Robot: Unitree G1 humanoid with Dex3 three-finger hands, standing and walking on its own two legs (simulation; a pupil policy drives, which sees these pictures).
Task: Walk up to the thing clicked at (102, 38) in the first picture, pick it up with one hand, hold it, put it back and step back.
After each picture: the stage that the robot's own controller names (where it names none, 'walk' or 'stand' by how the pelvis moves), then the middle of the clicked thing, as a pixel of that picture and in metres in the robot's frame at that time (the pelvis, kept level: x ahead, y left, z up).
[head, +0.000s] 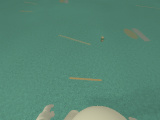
stand; (102, 39) +1.84 -0.25 -0.72
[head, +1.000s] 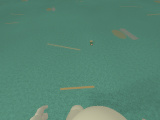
walk; (91, 42) +1.73 +0.12 -0.70
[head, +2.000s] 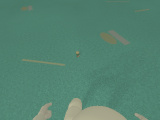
walk; (77, 54) +1.16 +0.34 -0.72
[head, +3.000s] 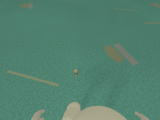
walk; (75, 72) +0.72 +0.24 -0.69
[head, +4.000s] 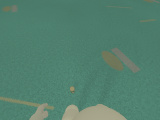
walk; (72, 89) +0.41 +0.21 -0.70
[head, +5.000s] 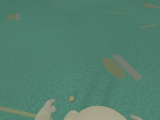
stand; (71, 99) +0.31 +0.22 -0.72
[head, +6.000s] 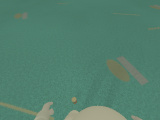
stand; (74, 100) +0.31 +0.20 -0.71
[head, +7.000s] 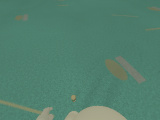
stand; (73, 98) +0.35 +0.21 -0.73
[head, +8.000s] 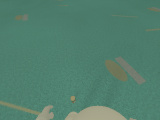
stand; (73, 99) +0.34 +0.22 -0.73
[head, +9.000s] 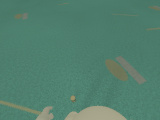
go down; (73, 99) +0.33 +0.22 -0.73
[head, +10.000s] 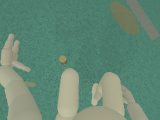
go down; (63, 60) +0.42 +0.23 -0.33
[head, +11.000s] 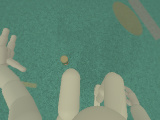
approach; (64, 60) +0.42 +0.23 -0.30
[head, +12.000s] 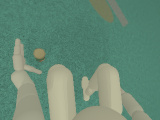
close in; (39, 55) +0.41 +0.26 -0.22
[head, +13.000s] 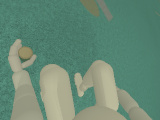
close; (25, 55) +0.41 +0.28 -0.22
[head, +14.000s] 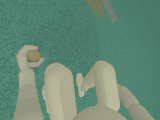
lift; (33, 57) +0.38 +0.25 -0.22
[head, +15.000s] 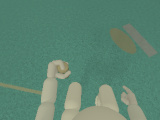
lift; (63, 70) +0.32 +0.19 -0.01
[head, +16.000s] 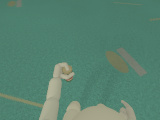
hold; (67, 73) +0.32 +0.17 +0.00
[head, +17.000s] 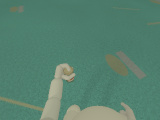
hold; (69, 74) +0.32 +0.17 +0.00
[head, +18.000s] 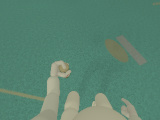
crouch; (65, 70) +0.35 +0.19 -0.06
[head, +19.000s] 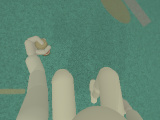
lower; (43, 48) +0.46 +0.27 -0.11
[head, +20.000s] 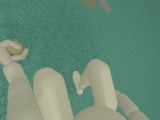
lower; (17, 52) +0.43 +0.29 -0.22
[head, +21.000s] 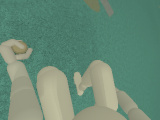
lower; (21, 51) +0.42 +0.29 -0.23
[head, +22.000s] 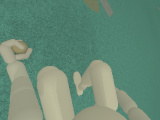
lower; (21, 50) +0.42 +0.28 -0.23
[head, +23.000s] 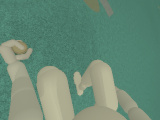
lower; (21, 51) +0.42 +0.28 -0.23
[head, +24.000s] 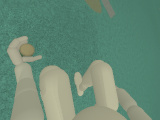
open; (26, 52) +0.41 +0.26 -0.23
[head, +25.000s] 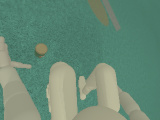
stand; (40, 51) +0.42 +0.25 -0.23
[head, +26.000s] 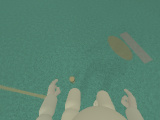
stand; (72, 80) +0.39 +0.20 -0.56
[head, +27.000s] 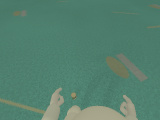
stand; (73, 96) +0.37 +0.19 -0.67
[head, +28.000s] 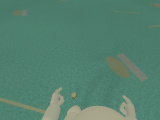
stand; (74, 95) +0.36 +0.19 -0.67
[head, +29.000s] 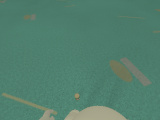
stand; (77, 96) +0.38 +0.18 -0.72
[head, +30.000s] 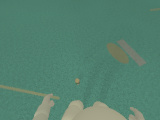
walk; (77, 81) +0.44 +0.15 -0.70
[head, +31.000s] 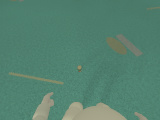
walk; (79, 68) +0.69 +0.17 -0.69
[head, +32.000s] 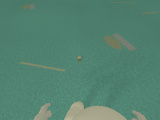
stand; (79, 59) +1.00 +0.26 -0.70
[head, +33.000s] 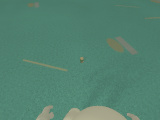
stand; (81, 60) +1.02 +0.19 -0.72
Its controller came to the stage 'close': yes
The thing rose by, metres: 0.71
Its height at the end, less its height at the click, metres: +0.00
